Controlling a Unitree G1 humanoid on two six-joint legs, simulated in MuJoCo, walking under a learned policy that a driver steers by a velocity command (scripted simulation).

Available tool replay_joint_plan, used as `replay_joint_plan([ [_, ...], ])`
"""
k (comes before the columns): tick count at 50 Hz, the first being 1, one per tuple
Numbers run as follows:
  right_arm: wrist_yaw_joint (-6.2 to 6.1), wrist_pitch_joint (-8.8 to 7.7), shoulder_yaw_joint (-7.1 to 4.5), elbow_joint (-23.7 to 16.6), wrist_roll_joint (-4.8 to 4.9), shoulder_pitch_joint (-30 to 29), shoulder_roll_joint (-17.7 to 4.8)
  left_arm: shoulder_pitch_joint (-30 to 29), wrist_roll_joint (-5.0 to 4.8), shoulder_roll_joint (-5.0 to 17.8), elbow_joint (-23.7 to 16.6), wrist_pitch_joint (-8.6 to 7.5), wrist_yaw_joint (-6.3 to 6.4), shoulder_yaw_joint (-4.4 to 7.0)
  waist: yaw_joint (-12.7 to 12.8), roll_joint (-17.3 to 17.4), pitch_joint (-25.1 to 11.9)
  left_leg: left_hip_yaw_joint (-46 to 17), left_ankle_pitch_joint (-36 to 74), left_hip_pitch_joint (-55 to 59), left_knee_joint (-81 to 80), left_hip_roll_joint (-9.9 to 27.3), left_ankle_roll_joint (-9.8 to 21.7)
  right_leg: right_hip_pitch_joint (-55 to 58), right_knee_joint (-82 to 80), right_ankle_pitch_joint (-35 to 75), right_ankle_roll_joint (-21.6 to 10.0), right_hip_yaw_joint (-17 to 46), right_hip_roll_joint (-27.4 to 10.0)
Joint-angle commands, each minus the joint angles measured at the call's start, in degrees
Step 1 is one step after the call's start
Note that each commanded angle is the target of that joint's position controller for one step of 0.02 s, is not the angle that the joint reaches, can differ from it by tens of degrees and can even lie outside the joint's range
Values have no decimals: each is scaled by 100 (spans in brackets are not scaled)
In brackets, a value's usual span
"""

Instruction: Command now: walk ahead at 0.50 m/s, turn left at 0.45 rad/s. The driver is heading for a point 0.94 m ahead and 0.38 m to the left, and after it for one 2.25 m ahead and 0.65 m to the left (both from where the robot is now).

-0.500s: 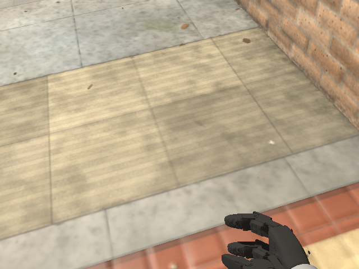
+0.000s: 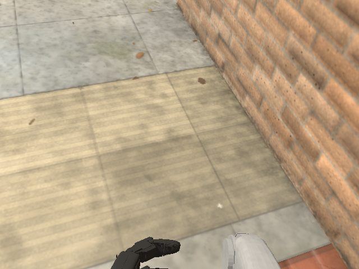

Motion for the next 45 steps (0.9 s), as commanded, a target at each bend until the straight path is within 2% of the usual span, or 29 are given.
replay_joint_plan([
  [1, -2, -110, -222, 25, 84, 680, -1085, -1392, -54, 57, -1219, -267, -92, 223, 763, 1646, 197, -685, 5190, -1279, -1648, 1099, 1437, 3567, -2118, -1669, -321, -1062, 716],
  [2, 116, -273, -206, 106, 25, 805, -1280, -339, -97, 589, -961, -304, -31, 527, 1245, 1972, -518, -368, 8356, -818, -768, 1095, 1363, 4742, -2084, -1527, -629, -799, 986],
  [3, 153, -392, -353, -34, -3, 117, -1867, 980, -135, 1372, -709, -280, 15, 896, 2170, 2347, -1177, -162, 10031, -394, 658, 949, 1162, 5578, -2728, -1716, -984, 339, 700],
  [4, 208, -500, -439, -246, 128, -195, -1913, 2133, 108, 1821, -405, -261, 76, 1082, 2455, 1144, -2215, -183, 9563, -1869, 2471, 448, 948, 7452, -3840, -2498, -1468, 2702, -211],
  [5, 317, -636, -396, -435, 144, -349, -1460, 2816, 280, 2507, -136, -134, 177, 1340, 2487, -809, -2763, -542, 5732, -2872, 4178, -363, 885, 8331, -6606, -3828, -1882, 5248, -1022],
  [6, 474, -696, -381, -465, 36, -672, -919, 2593, 275, 2500, 104, 7, 273, 1343, 2211, -1616, -2743, -853, 2106, -3530, 7329, -850, 736, 7817, -8398, -4436, -2015, 7005, -1686],
  [7, 687, -671, -352, -838, 90, -1209, -465, 1949, 138, 1824, 364, 105, 276, 1125, 1613, -1234, -1790, -1151, 1783, -4137, 9192, -754, 765, 6644, -8505, -4028, -1567, 6425, -1701],
  [8, 743, -544, -265, -1381, 167, -1889, -217, 1475, 130, 992, 630, 149, 278, 913, 1202, -980, -773, -788, 1524, -4782, 9932, -593, 860, 5661, -7959, -3778, -1247, 4975, -1637],
  [10, 635, -279, -276, -1731, 134, -1791, -597, 817, 239, 75, 1128, -29, 206, 737, 497, -256, 165, -509, 1602, -4777, 9631, -198, 1197, 4595, -7193, -2258, -455, 2145, -1164],
  [11, 603, -156, -286, -1615, 210, -1342, -590, 747, 280, 56, 1299, -83, 201, 796, 269, -330, 423, -649, 1473, -4653, 9279, -216, 1284, 4616, -7174, -1499, -198, 1193, -936],
  [13, 416, 79, -218, -1651, 183, -1213, -518, 788, 243, 172, 1449, -153, 154, 822, 70, -383, 726, -457, 1482, -4735, 8756, -204, 1236, 4462, -7701, -832, -37, 188, -819],
  [14, 308, 140, -220, -1776, 133, -1536, -598, 936, 279, 484, 1459, -139, 227, 901, 187, -496, 921, -228, 1229, -4847, 8401, -270, 1015, 4476, -8190, -826, -263, -151, -846],
  [16, 258, 140, -356, -1951, 31, -1897, -1061, 853, 333, 642, 1361, -171, 317, 866, 110, -457, 1068, -102, 1785, -4678, 7639, -224, 815, 4420, -8763, -152, -307, -782, -599],
  [18, 311, 77, -432, -2037, -30, -2076, -1342, 1152, 310, 1040, 1367, -266, 442, 907, 207, -314, 839, 155, 2407, -4672, 6909, -109, 656, 5125, -9023, 321, -473, -1139, -510],
  [20, 407, 93, -477, -2104, 94, -2290, -1448, 1450, 178, 1470, 1361, -288, 543, 988, 359, -29, 742, 468, 2688, -4492, 5962, 40, 640, 5747, -9173, 455, -474, -1299, -496],
  [23, 600, 98, -504, -2277, 222, -2951, -1449, 1817, 131, 2000, 1275, -299, 604, 1195, 732, -6, 621, 672, 2315, -4292, 4545, 303, 704, 6992, -9317, 546, -638, -1314, -733],
  [27, 708, 80, -625, -2467, 282, -3265, -1635, 1620, -30, 2199, 949, -198, 506, 1398, 858, -229, 757, 1136, 1141, -3680, 2961, 238, 741, 8051, -8923, 2139, -811, -1353, -986],
  [29, 666, 96, -736, -2443, 267, -2833, -1849, 1599, -159, 2362, 873, -76, 474, 1514, 709, -412, 643, 1500, 422, -3104, 2462, -166, 785, 8347, -8014, 4013, -843, -1333, -1093],
  [30, 620, 60, -833, -2313, 290, -2194, -1996, 1452, -238, 2427, 850, 2, 441, 1556, 398, -385, 383, 1625, 503, -2399, 1835, -456, 956, 8370, -7088, 4776, -774, -1453, -905],
  [31, 512, 2, -1053, -2062, 264, -1307, -2383, 1621, -213, 2278, 841, 49, 436, 1524, 145, -99, -112, 1521, 744, -1022, 1272, -903, 1113, 7933, -5759, 4492, -597, -1446, -506],
  [32, 415, -38, -1218, -2005, 147, -800, -2901, 1515, -16, 1825, 650, 13, 460, 1400, 109, 519, -219, -36, 1215, 219, 1484, -90, 1381, 6216, -4058, 2481, -324, -1275, -202],
  [33, 422, -92, -1220, -2094, 209, -941, -3221, 1649, 60, 1205, 116, -184, 471, 1232, 744, 2003, -821, -3354, -414, 1998, 421, 981, 2511, 3538, -1965, -1318, 130, -554, 1194],
  [34, 496, -201, -1037, -2095, 219, -818, -2618, 836, -128, 1478, -59, -444, 354, 1229, 431, 1163, -1169, -4542, -1031, 2021, -724, 1305, 2427, 2918, -1275, -1276, -51, 863, 1231],
  [35, 493, -294, -945, -2087, 99, -777, -2349, 469, -323, 1581, -186, -588, 258, 1233, 400, 748, -763, -3937, -689, 1687, -653, 1379, 2153, 2510, -1174, -836, -256, 892, 922],
  [36, 485, -353, -885, -2173, 110, -1110, -2234, 415, -184, 1464, -204, -638, 265, 1173, 627, 52, -494, -3229, 55, 870, -423, 1243, 1921, 2707, -1579, -335, -344, 1005, 598],
  [37, 434, -401, -825, -2260, 133, -1429, -2068, 455, -82, 1521, -227, -635, 285, 1192, 816, -180, -433, -2697, 325, 244, -382, 1053, 1744, 3076, -2020, -29, -363, 1087, 407],
  [40, 307, -457, -738, -2369, 117, -1570, -1960, 688, -33, 1687, -262, -462, 299, 1287, 1070, -21, -152, -1983, 624, -430, -616, 612, 1648, 3366, -2792, 277, -220, 1098, 294],
  [43, 184, -426, -758, -2296, 141, -1145, -2055, 185, 118, 1546, -432, -390, 362, 1245, 900, 103, 234, -1601, 1386, -574, -723, 533, 1634, 2870, -3679, 630, 64, 980, 320],
  [45, 129, -376, -741, -2275, 78, -1054, -1997, -207, 105, 1488, -486, -428, 342, 1225, 799, 377, 376, -1261, 1529, -866, -701, 304, 1498, 3120, -4734, 1297, 161, 887, 484],
])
